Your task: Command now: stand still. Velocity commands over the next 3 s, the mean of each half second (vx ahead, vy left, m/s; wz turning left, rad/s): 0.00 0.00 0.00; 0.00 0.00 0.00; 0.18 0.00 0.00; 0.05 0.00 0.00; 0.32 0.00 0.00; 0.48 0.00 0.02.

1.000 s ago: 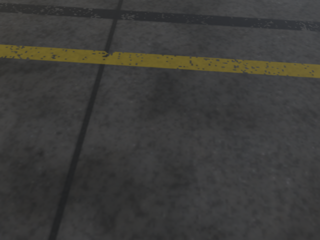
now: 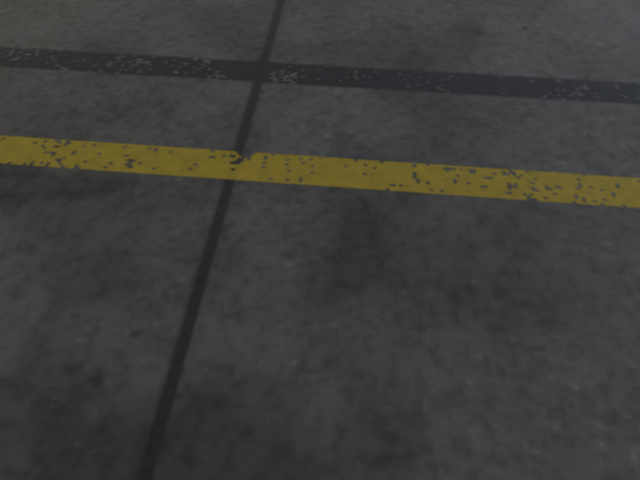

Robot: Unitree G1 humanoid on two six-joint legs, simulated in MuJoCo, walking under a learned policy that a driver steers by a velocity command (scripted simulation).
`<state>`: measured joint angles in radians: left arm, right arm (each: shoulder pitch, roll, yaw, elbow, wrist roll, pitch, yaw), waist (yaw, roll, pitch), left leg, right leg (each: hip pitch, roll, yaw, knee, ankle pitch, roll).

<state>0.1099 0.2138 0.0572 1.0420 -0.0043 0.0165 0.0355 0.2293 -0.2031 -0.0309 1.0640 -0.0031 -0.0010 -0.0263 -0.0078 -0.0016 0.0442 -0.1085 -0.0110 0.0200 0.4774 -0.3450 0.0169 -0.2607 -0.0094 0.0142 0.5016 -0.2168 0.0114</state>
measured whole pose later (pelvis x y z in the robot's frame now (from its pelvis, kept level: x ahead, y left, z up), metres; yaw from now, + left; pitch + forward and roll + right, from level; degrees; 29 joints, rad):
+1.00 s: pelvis +0.00 +0.01 +0.00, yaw -1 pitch -1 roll +0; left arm 0.18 0.20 0.04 1.14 0.00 0.02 0.05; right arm 0.34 -0.17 -0.01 1.08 0.00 -0.01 -0.03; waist 0.00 0.00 0.04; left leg -0.11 -0.02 0.03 0.46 -0.33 0.03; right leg -0.27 -0.02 0.03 0.48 -0.20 0.02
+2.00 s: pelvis +0.17 -0.06 +0.00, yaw +0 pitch +0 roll +0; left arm 0.23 0.21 0.03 1.10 0.00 -0.01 0.02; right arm 0.14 -0.20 -0.07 1.05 0.01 -0.01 -0.03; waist 0.01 0.00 0.04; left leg -0.28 0.01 0.01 0.53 -0.25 0.00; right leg -0.09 0.02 -0.07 0.46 -0.37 -0.04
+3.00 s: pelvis +0.60 -0.04 -0.01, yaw +0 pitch +1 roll +0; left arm 0.12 0.23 0.07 0.95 0.00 -0.10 -0.04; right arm 0.32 -0.24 -0.06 1.03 0.04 -0.10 -0.01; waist -0.01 0.02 0.06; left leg -0.35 0.05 -0.05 1.23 -0.38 0.05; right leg -0.37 0.02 -0.09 0.49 -0.14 -0.06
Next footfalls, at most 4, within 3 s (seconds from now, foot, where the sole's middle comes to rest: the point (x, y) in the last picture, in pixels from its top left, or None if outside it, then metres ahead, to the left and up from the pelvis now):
1.34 right None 0.14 -0.15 -0.77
1.72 left None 0.23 0.07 -0.77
2.32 left None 0.36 0.11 -0.77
2.88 right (387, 386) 0.71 -0.13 -0.77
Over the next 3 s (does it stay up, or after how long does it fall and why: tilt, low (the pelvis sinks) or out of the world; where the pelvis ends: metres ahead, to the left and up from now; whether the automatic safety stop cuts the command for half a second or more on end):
stays up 0.60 -0.04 -0.01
